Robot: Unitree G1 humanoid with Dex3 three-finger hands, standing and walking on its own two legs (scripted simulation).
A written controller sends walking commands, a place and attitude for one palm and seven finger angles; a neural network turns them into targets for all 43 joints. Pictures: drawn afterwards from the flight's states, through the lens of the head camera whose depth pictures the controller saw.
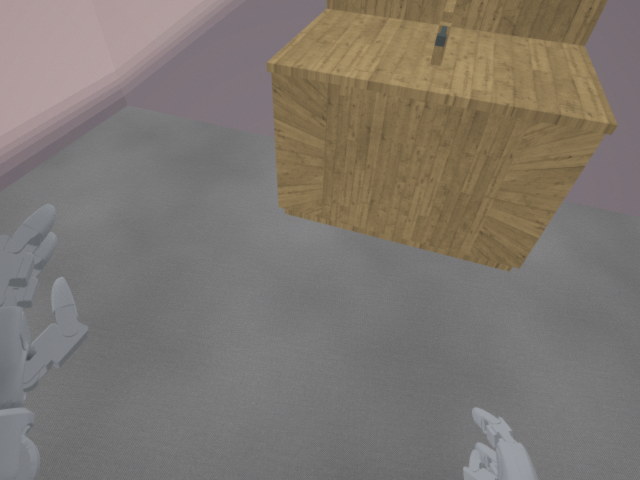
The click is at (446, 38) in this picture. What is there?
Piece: tap's lever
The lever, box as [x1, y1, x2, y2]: [435, 33, 446, 46]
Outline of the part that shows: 438,33 435,45 443,46 446,34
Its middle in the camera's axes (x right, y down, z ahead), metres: +0.36 -0.59 +1.15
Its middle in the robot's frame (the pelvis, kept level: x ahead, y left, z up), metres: +1.28 -0.28 +0.08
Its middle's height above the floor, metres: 0.85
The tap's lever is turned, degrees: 0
